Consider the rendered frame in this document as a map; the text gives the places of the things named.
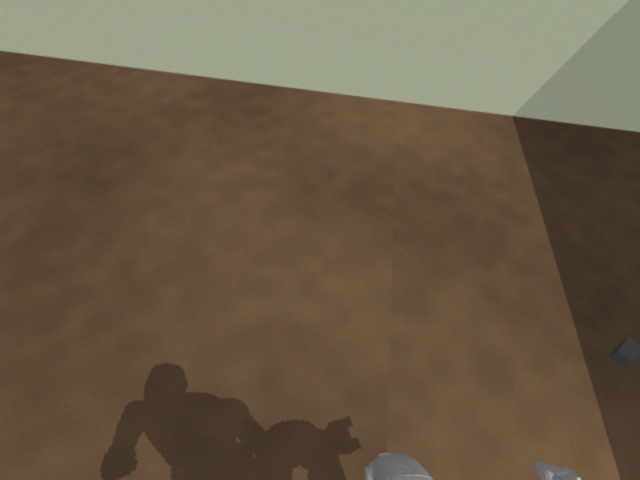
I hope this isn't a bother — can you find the right robot hand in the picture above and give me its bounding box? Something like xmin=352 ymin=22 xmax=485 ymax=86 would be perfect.
xmin=535 ymin=462 xmax=581 ymax=480

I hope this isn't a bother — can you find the small box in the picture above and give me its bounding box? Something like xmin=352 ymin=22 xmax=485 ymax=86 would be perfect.
xmin=608 ymin=337 xmax=640 ymax=369

